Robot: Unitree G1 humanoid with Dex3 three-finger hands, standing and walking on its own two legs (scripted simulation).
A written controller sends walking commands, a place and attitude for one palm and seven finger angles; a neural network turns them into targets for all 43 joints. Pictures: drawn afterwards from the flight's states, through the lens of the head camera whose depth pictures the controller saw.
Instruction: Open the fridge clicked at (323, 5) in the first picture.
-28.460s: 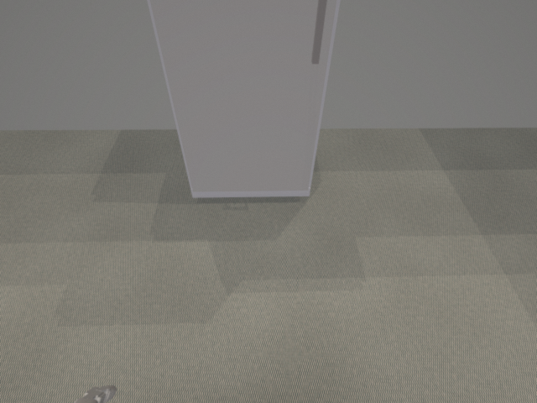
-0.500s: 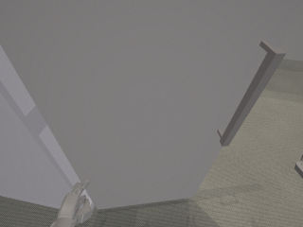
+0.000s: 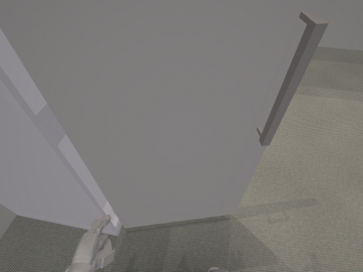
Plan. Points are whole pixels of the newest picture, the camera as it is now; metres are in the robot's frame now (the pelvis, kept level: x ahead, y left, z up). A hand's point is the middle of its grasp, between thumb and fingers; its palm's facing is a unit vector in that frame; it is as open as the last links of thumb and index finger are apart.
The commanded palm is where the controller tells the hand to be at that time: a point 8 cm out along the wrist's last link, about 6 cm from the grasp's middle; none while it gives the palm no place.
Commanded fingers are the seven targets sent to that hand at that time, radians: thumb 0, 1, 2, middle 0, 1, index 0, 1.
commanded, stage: step back with the hand held close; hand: right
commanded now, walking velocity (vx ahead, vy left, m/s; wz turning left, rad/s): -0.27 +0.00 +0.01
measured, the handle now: (280, 91) +0.47 -0.21 +0.16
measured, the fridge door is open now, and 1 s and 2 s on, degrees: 72 72 72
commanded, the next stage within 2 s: stop stepping back and stand still in 0.58 s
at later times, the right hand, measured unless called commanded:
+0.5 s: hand out of the picture +0.11 -0.24 +0.19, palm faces +0.34 +0.80 -0.50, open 7.4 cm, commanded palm +0.05 -0.29 +0.19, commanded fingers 0.00 -0.90 -0.90 0.20 0.30 0.20 0.30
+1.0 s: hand out of the picture -0.05 -0.28 +0.19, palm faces +0.48 +0.76 -0.44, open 7.4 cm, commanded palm -0.11 -0.31 +0.19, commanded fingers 0.00 -0.90 -0.90 0.20 0.30 0.20 0.30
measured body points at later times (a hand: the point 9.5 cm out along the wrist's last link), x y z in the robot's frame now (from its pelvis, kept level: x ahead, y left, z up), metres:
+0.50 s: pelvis -0.10 +0.01 +0.01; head -0.06 +0.00 +0.46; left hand +0.09 +0.23 -0.07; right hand +0.09 -0.28 +0.21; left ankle -0.11 +0.12 -0.73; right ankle +0.01 -0.10 -0.71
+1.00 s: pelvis -0.24 +0.00 +0.01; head -0.25 -0.02 +0.46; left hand -0.08 +0.22 -0.07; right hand -0.09 -0.32 +0.22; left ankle -0.21 +0.09 -0.73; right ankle -0.18 -0.12 -0.69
